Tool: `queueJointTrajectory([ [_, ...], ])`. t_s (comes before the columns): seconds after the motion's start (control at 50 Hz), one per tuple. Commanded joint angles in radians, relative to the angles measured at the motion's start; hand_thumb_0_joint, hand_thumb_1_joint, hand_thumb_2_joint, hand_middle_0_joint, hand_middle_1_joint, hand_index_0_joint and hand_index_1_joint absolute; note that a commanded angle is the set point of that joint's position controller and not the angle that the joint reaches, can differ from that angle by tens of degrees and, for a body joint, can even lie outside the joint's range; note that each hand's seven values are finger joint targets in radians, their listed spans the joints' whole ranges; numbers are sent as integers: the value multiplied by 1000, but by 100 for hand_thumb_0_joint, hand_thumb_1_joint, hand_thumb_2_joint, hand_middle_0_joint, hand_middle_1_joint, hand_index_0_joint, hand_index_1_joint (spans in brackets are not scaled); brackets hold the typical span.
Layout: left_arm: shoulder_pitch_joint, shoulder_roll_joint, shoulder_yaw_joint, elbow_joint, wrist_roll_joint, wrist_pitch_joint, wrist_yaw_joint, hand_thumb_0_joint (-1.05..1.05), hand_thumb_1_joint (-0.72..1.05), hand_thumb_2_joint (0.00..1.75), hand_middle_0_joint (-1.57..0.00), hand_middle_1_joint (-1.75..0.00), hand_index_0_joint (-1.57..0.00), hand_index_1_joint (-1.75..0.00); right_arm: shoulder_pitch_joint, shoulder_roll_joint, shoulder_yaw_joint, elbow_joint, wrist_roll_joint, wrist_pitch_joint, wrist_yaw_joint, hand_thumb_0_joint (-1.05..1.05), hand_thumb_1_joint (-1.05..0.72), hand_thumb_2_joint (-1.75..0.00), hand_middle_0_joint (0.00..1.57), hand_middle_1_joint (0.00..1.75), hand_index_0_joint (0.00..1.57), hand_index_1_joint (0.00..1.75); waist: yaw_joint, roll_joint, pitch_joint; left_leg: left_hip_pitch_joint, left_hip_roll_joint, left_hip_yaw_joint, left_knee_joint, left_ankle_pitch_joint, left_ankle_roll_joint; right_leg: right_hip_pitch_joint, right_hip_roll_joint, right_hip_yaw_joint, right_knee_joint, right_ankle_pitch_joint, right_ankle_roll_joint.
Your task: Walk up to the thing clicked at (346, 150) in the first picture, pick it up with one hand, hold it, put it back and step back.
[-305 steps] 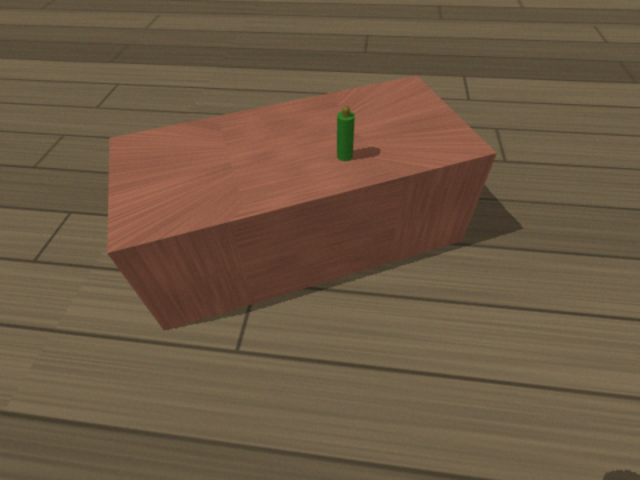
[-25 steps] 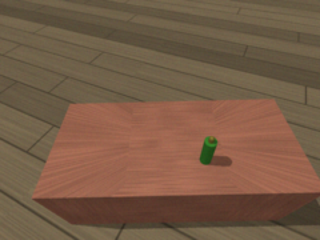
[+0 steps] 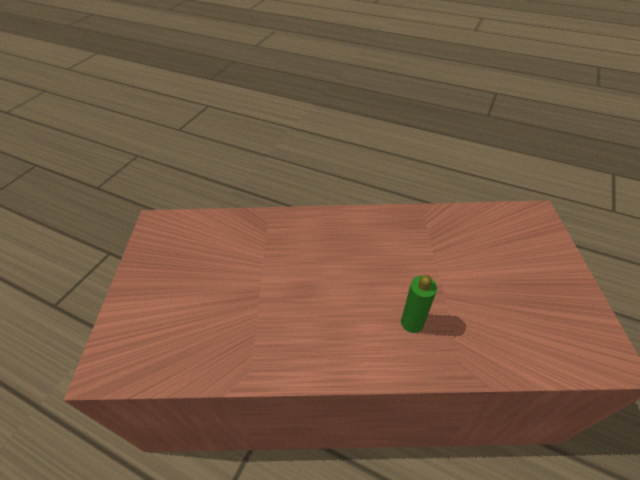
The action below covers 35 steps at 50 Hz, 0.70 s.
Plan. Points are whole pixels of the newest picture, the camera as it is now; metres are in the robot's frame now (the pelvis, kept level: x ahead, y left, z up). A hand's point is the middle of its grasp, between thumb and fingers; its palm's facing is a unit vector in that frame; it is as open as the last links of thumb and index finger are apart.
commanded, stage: stand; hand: right
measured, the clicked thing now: (418, 302) +0.49 -0.17 -0.24
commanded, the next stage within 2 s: go down in 0.38 s
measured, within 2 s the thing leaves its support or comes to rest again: neither
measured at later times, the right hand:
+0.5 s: hand out of the picture +0.07 -0.25 -0.16, palm faces -0.01 +0.94 -0.35, open 7.4 cm
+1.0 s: hand out of the picture +0.14 -0.26 -0.15, palm faces +0.05 +0.94 -0.34, open 16.1 cm
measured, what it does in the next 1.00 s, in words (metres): stands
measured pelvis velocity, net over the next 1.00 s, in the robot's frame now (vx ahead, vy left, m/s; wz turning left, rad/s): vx -0.02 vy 0.00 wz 0.01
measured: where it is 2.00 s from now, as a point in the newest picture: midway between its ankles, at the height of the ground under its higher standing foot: outside the picture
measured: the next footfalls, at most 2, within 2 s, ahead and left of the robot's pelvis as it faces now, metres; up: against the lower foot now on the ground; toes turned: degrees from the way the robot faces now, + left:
none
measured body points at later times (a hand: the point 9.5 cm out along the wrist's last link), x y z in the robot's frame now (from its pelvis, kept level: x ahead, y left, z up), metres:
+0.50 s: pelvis +0.00 +0.00 +0.00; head +0.00 +0.00 +0.45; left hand +0.07 +0.30 -0.13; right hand +0.07 -0.30 -0.13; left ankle -0.01 +0.12 -0.75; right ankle -0.01 -0.13 -0.75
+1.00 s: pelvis -0.02 +0.00 -0.03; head +0.03 +0.01 +0.42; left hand +0.13 +0.30 -0.12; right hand +0.14 -0.31 -0.12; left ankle -0.01 +0.12 -0.75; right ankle -0.01 -0.13 -0.75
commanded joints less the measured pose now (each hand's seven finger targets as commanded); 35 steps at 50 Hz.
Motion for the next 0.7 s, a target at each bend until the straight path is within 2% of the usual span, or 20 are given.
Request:
queueJointTrajectory([
  [0.0,-37,213,42,-54,-2,-17,12,0,90,90,-20,-30,-20,-30,-40,-215,-41,-60,1,-19,-10,0,-90,-90,20,30,20,30,-5,7,-65,32,115,-93,-47,144,26,-20,-115,87,-49,173,-36],
  [0.06,-32,218,44,-57,-2,-19,13,0,90,90,-20,-30,-20,-30,-41,-218,-42,-62,2,-22,-11,0,-90,-90,20,30,20,30,-3,1,-79,49,121,-98,-44,175,27,-21,-115,84,-44,188,-35],
  [0.18,-29,210,41,-59,-2,-18,13,0,90,90,-20,-30,-20,-30,-37,-217,-42,-60,2,-20,-12,0,-90,-90,20,30,20,30,-5,2,-74,52,122,-93,-39,174,28,-25,-114,82,-46,190,-34],
  [0.24,-30,213,42,-59,-1,-20,13,0,90,90,-20,-30,-20,-30,-35,-217,-41,-64,0,-20,-12,0,-90,-90,20,30,20,30,-5,6,-86,49,120,-90,-34,186,31,-9,-120,83,-45,221,-32],
  [0.34,-36,213,43,-59,-1,-16,13,0,90,90,-20,-30,-20,-30,-30,-211,-40,-63,-1,-18,-13,0,-90,-90,20,30,20,30,-7,6,-56,25,117,-91,-46,134,28,-22,-116,85,-47,156,-36],
  [0.44,-33,217,44,-58,1,-18,13,0,90,90,-20,-30,-20,-30,-31,-217,-44,-65,2,-19,-12,0,-90,-90,20,30,20,30,-6,-4,-66,38,119,-95,-44,141,32,-20,-117,87,-50,163,-36],
  [0.46,-37,217,43,-58,-1,-17,12,0,82,82,-12,-22,-12,-22,-21,-210,-40,-62,1,-20,-11,0,-82,-82,12,22,12,22,-8,-3,-54,24,116,-96,-52,133,30,-23,-116,85,-49,152,-36],
  [0.48,-388,52,35,-409,-89,-125,24,0,74,74,-4,-14,-4,-14,-372,-19,2,-413,82,-97,-20,0,-74,-74,4,14,4,14,18,-76,-48,-144,-17,-8,58,70,18,-133,13,-25,48,60,-25],
  [0.5,-366,113,41,-449,-88,-148,37,0,66,66,-2,-6,-1,-6,-335,-117,-31,-490,74,-103,-28,0,-66,-66,5,6,4,6,-8,-61,-78,-101,-20,-2,52,16,17,-120,10,-15,45,12,-22],
  [0.52,-235,151,59,-343,-91,-139,47,0,58,58,-2,-4,-2,-4,-229,-179,-50,-376,74,-73,-35,0,-58,-58,6,5,5,5,-2,-25,-52,-127,-15,2,61,-16,13,-146,14,-10,65,-15,-28],
  [0.54,-174,166,90,-275,-95,-127,52,0,50,50,-2,-4,-1,-5,-180,-181,-66,-284,73,-33,-40,0,-50,-50,5,5,4,5,-3,-6,-44,-177,-22,8,90,-25,12,-185,17,-13,87,-27,-32],
  [0.56,-156,270,175,-288,-84,-119,63,0,42,42,-2,-4,-2,-4,-109,-225,-123,-177,57,9,-46,0,-42,-42,5,5,4,5,15,32,-109,-184,-21,7,118,13,8,-190,17,-13,126,13,-34],
  [0.58,-133,259,194,-298,-76,-122,70,0,34,34,-2,-4,-3,-4,-169,-245,-143,-210,41,26,-48,0,-34,-34,6,5,4,5,27,39,-204,-172,-23,10,142,50,7,-172,15,-10,154,48,-33],
  [0.6,-101,186,160,-292,-60,-120,66,0,27,26,-2,-5,-3,-4,-241,-212,-132,-240,30,36,-43,0,-26,-26,6,4,5,4,15,10,-247,-174,-20,1,172,84,12,-185,14,-9,183,87,-29],
  [0.62,-89,140,154,-285,-46,-115,61,0,19,18,-3,-5,-4,-4,-259,-219,-149,-219,10,57,-33,0,-18,-18,6,4,5,4,7,4,-250,-191,-22,-3,186,87,17,-209,17,-11,200,92,-30],
  [0.64,-15,141,176,-296,-35,-112,61,0,13,17,-3,-5,-4,-4,-172,-228,-175,-205,1,84,-24,0,-16,-15,7,4,6,4,12,21,-271,-181,-24,-2,194,106,15,-212,22,-17,214,103,-32],
  [0.66,57,164,197,-343,-31,-114,60,0,5,15,-4,-5,-4,-4,-37,-222,-189,-220,1,114,-12,0,-8,-13,7,4,6,4,6,28,-311,-156,-27,5,203,134,15,-195,28,-21,219,125,-31],
  [0.68,89,165,199,-376,-32,-111,57,0,-1,12,-4,-5,-5,-4,0,-228,-196,-249,2,141,-1,0,-5,-11,8,3,6,3,8,36,-312,-144,-26,7,188,150,12,-188,33,-28,212,131,-31],
])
